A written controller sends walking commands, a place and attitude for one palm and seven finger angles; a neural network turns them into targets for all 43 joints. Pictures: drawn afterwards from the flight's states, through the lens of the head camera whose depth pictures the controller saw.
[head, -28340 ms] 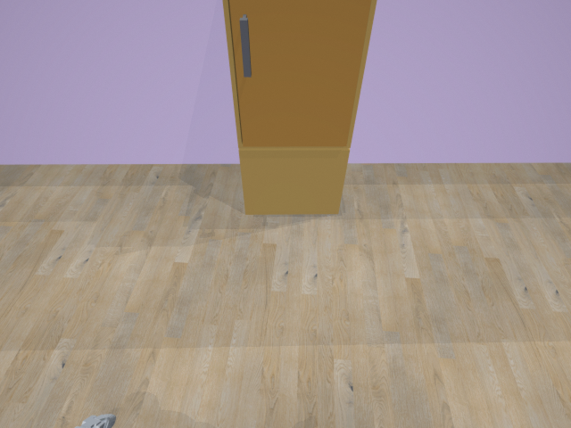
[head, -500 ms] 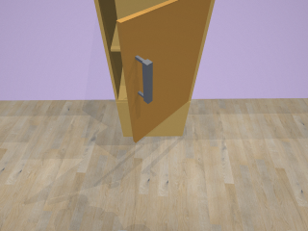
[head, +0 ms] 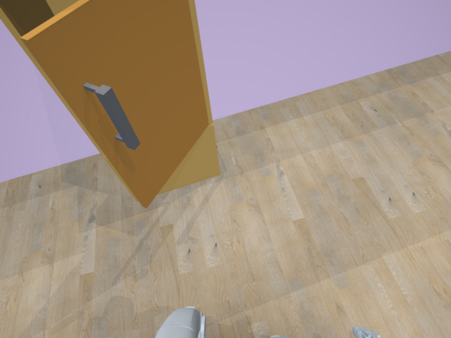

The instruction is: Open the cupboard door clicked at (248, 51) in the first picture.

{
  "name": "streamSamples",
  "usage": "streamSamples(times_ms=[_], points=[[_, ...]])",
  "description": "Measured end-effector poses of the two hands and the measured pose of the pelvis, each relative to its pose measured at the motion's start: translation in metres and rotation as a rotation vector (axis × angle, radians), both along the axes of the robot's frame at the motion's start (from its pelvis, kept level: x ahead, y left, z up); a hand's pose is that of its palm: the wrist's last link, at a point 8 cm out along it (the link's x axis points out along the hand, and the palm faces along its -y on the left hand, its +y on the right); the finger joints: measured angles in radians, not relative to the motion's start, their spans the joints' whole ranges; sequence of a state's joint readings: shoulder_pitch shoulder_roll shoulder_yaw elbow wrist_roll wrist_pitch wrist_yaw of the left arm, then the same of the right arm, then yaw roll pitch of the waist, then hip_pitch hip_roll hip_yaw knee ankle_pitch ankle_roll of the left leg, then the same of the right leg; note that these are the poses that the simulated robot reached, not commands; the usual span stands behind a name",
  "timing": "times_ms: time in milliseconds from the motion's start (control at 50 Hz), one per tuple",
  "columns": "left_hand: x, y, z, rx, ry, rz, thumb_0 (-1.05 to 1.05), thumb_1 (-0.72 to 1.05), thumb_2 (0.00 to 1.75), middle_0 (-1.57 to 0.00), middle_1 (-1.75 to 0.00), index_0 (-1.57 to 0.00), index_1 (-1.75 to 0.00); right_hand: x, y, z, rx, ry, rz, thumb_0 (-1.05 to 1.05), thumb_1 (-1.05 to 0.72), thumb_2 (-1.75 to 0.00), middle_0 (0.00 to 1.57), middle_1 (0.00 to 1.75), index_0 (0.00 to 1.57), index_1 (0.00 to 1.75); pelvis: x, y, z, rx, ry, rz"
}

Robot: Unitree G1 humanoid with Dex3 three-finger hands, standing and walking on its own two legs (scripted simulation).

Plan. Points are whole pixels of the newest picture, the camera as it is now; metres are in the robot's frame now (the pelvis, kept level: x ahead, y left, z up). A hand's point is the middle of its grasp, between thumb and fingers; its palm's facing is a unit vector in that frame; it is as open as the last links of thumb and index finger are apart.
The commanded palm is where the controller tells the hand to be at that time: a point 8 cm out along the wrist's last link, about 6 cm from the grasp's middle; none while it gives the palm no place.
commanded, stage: walk to a spot facing it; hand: left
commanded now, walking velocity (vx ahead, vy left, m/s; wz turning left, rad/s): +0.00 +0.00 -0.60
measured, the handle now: (112, 117) +0.52 +0.29 +0.05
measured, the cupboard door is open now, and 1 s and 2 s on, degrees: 43 43 43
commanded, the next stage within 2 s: none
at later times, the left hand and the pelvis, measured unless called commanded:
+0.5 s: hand (156, 315) +0.16 +0.17 -0.16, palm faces -0.27 -0.93 -0.26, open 7.4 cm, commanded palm none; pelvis +0.01 -0.01 -0.01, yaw -18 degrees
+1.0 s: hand (199, 282) +0.23 +0.09 -0.16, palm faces -0.55 -0.81 -0.19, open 7.4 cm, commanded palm none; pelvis +0.04 -0.03 +0.00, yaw -36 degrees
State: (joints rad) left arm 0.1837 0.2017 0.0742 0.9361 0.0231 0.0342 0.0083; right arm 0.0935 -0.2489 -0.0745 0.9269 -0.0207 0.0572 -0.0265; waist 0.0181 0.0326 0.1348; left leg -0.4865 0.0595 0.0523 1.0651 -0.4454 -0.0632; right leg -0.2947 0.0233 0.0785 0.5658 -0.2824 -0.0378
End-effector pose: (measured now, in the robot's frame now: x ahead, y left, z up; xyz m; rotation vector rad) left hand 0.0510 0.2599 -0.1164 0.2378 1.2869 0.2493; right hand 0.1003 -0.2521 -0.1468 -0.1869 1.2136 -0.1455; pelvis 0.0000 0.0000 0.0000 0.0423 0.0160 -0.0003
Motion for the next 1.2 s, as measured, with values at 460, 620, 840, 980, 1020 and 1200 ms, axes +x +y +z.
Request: streamSamples(times_ms=[460, 620, 840, 980, 1020, 1200], points=[[0.106, -0.026, -0.012, -0.083, -0.044, -0.309, 0.01, 0.91, 0.9, -0.2, -0.3, -0.19, -0.3, -0.09, -0.005, 0.015, -0.045, 0.039, -0.232, 0.01, -0.9, -0.9, 0.2, 0.3, 0.2, 0.3, 0.009, -0.003, -0.001, -0.064, 0.016, -0.279], [0.133, -0.069, -0.008, -0.023, -0.063, -0.448, 0.0, 0.91, 0.9, -0.2, -0.3, -0.19, -0.3, -0.136, -0.043, -0.003, -0.036, 0.091, -0.41, 0.01, -0.91, -0.9, 0.2, 0.3, 0.2, 0.3, 0.009, -0.025, -0.009, -0.032, 0.003, -0.389], [0.158, -0.095, -0.023, -0.095, -0.017, -0.564, 0.01, 0.9, 0.9, -0.21, -0.3, -0.2, -0.3, -0.124, -0.036, 0.021, -0.079, -0.032, -0.525, 0.01, -0.91, -0.9, 0.2, 0.3, 0.2, 0.3, 0.025, -0.018, -0.005, -0.032, 0.016, -0.523], [0.197, -0.117, -0.02, -0.139, -0.035, -0.649, 0.01, 0.91, 0.9, -0.2, -0.3, -0.2, -0.3, -0.15, -0.007, 0.027, -0.064, 0.01, -0.574, 0.01, -0.9, -0.9, 0.2, 0.3, 0.2, 0.3, 0.036, -0.022, 0.0, -0.057, 0.023, -0.608], [0.209, -0.13, -0.013, -0.145, -0.045, -0.683, 0.01, 0.91, 0.9, -0.2, -0.3, -0.19, -0.3, -0.162, -0.002, 0.027, -0.047, 0.036, -0.605, 0.01, -0.9, -0.9, 0.2, 0.3, 0.2, 0.3, 0.04, -0.028, 0.004, -0.061, 0.029, -0.634], [0.262, -0.232, -0.007, -0.123, -0.122, -0.895, 0.01, 0.91, 0.9, -0.2, -0.3, -0.19, -0.3, -0.232, -0.006, -0.003, 0.048, 0.156, -0.808, 0.01, -0.9, -0.9, 0.2, 0.3, 0.2, 0.3, 0.051, -0.084, -0.013, -0.032, 0.028, -0.771]])
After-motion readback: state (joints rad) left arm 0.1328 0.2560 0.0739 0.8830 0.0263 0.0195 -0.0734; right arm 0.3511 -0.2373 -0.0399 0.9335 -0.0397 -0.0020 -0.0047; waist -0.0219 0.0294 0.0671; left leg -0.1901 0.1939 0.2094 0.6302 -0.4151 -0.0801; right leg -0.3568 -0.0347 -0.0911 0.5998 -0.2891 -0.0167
